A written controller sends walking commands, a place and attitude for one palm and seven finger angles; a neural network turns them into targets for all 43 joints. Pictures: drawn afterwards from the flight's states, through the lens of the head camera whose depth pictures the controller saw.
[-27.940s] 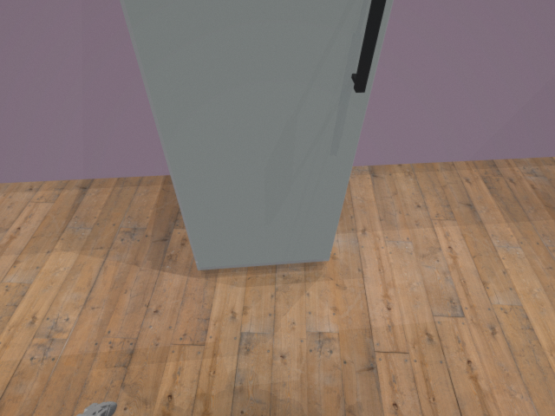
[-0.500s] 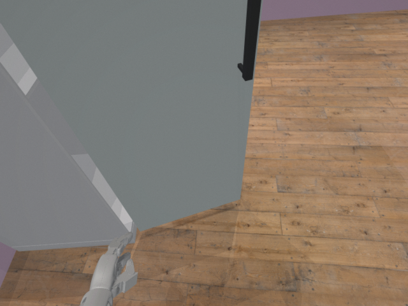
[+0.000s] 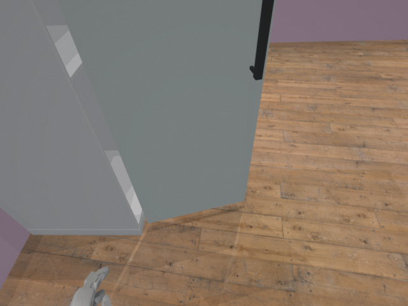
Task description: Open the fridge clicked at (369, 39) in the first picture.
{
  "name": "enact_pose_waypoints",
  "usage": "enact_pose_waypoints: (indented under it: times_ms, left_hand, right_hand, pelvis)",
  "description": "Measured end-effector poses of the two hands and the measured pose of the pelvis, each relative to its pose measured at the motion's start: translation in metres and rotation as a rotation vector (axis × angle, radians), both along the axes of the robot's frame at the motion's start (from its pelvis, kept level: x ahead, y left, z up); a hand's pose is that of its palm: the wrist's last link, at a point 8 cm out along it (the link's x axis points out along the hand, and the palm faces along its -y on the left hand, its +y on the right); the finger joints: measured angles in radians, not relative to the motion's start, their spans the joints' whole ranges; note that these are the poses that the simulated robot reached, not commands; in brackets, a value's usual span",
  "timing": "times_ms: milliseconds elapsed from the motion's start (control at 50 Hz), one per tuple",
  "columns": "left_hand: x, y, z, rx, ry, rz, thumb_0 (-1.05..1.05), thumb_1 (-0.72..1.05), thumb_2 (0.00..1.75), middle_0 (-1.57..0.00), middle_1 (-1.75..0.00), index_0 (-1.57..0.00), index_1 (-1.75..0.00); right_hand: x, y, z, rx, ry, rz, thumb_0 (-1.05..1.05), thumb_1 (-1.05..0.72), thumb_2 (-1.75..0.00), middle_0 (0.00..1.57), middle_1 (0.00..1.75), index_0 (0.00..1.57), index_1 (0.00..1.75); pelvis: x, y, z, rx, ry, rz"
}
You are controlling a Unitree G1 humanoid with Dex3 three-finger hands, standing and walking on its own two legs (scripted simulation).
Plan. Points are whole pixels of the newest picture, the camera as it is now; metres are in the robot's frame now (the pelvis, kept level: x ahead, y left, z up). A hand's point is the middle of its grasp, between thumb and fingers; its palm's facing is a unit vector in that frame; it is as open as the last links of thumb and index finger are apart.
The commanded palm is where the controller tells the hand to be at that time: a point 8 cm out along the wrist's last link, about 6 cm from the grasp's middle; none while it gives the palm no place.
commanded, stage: stop stepping back and stand still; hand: right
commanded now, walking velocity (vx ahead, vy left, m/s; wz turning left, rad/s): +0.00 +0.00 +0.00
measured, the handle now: (260, 29) +0.74 -0.11 +0.23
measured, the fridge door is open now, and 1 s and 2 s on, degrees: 75 75 75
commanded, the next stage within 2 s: let the arm hang, fingers relaxed in 0.32 s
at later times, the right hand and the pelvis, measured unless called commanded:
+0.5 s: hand (391, 254) +0.21 -0.28 +0.07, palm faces +0.26 +0.83 -0.50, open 7.4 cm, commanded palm none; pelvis +0.00 -0.01 -0.01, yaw -1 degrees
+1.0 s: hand out of the picture -0.04 -0.21 -0.18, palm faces +0.02 +0.98 -0.21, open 7.4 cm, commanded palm none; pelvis -0.01 -0.01 +0.00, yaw -2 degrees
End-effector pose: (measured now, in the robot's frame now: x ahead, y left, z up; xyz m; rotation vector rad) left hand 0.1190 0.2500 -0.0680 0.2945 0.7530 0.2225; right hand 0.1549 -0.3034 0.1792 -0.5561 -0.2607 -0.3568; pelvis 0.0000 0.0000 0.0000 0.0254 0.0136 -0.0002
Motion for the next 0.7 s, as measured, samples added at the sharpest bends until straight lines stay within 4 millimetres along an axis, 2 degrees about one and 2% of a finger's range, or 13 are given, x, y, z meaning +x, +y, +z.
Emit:
enact_pose_waypoints:
  times_ms: [80,180,240,320,400,440,480,520,560,620,660,700]
  left_hand:
    - [-0.002,-0.005,-0.010,-0.019,0.013,0.003,0.02,0.90,0.90,-0.21,-0.30,-0.20,-0.30]
    - [0.006,-0.021,-0.010,-0.030,-0.012,-0.003,0.02,0.90,0.90,-0.21,-0.30,-0.20,-0.30]
    - [0.013,-0.034,-0.002,-0.050,-0.058,-0.022,0.02,0.90,0.90,-0.21,-0.30,-0.20,-0.30]
    - [0.023,-0.045,0.003,-0.087,-0.092,-0.061,0.02,0.90,0.90,-0.21,-0.30,-0.20,-0.30]
    - [0.032,-0.045,0.001,-0.103,-0.080,-0.080,0.02,0.90,0.90,-0.21,-0.30,-0.20,-0.30]
    - [0.036,-0.041,-0.004,-0.108,-0.066,-0.092,0.01,0.90,0.90,-0.21,-0.30,-0.21,-0.30]
    - [0.040,-0.032,-0.018,-0.112,-0.016,-0.118,0.01,0.90,0.90,-0.21,-0.30,-0.21,-0.30]
    - [0.039,-0.020,-0.032,-0.099,0.047,-0.115,0.01,0.90,0.90,-0.21,-0.30,-0.21,-0.30]
    - [0.033,-0.007,-0.039,-0.078,0.096,-0.097,0.01,0.90,0.90,-0.21,-0.30,-0.21,-0.30]
    - [0.014,0.010,-0.041,-0.044,0.169,-0.058,0.01,0.90,0.90,-0.21,-0.30,-0.20,-0.30]
    - [-0.003,0.020,-0.040,-0.018,0.235,-0.030,0.01,0.90,0.90,-0.21,-0.30,-0.20,-0.30]
    - [-0.022,0.028,-0.038,0.008,0.311,-0.001,0.01,0.90,0.90,-0.21,-0.30,-0.20,-0.30]
  right_hand:
    - [-0.009,-0.002,-0.005,0.047,-0.027,-0.019,0.02,-0.89,-0.90,0.21,0.30,0.21,0.30]
    - [0.001,-0.015,-0.015,0.100,-0.047,-0.044,0.02,-0.89,-0.90,0.21,0.30,0.21,0.30]
    - [0.008,-0.016,-0.012,0.075,-0.036,-0.033,0.02,-0.89,-0.90,0.21,0.30,0.21,0.30]
    - [0.010,-0.008,0.000,0.013,-0.023,0.003,0.02,-0.89,-0.90,0.21,0.30,0.21,0.30]
    - [0.006,-0.002,0.005,-0.013,0.003,0.021,0.02,-0.89,-0.90,0.21,0.30,0.21,0.30]
    - [0.008,-0.005,-0.005,-0.010,0.040,0.018,0.02,-0.89,-0.90,0.21,0.30,0.21,0.30]
    - [0.019,-0.013,-0.049,0.045,0.214,-0.005,0.01,-0.90,-0.90,0.21,0.30,0.21,0.30]
    - [0.023,-0.019,-0.111,0.146,0.453,-0.059,0.01,-0.90,-0.90,0.20,0.30,0.20,0.30]
    - [0.013,-0.015,-0.175,0.247,0.701,-0.107,0.01,-0.90,-0.90,0.20,0.30,0.20,0.30]
    - [-0.026,0.009,-0.254,0.372,1.033,-0.134,0.01,-0.91,-0.90,0.20,0.30,0.20,0.30]
    - [-0.060,0.031,-0.291,0.443,1.213,-0.130,0.01,-0.91,-0.90,0.20,0.30,0.20,0.30]
    - [-0.094,0.052,-0.317,0.509,1.361,-0.124,0.02,-0.91,-0.90,0.20,0.30,0.20,0.30]
  pelvis:
    - [-0.002,-0.006,-0.004,0.015,-0.014,0.014]
    - [-0.003,-0.014,-0.005,-0.002,-0.034,0.017]
    - [-0.005,-0.015,-0.002,-0.020,-0.029,0.021]
    - [-0.006,-0.011,0.001,-0.027,-0.009,0.016]
    - [-0.002,-0.010,0.002,-0.009,0.008,0.012]
    - [0.000,-0.010,0.001,-0.004,0.015,0.008]
    - [-0.001,-0.013,-0.004,-0.003,0.018,-0.008]
    - [-0.004,-0.015,-0.009,-0.008,0.015,-0.019]
    - [-0.006,-0.014,-0.013,-0.018,0.006,-0.024]
    - [-0.009,-0.010,-0.013,-0.020,-0.004,-0.027]
    - [-0.009,-0.008,-0.011,-0.018,-0.010,-0.027]
    - [-0.009,-0.006,-0.009,-0.015,-0.015,-0.027]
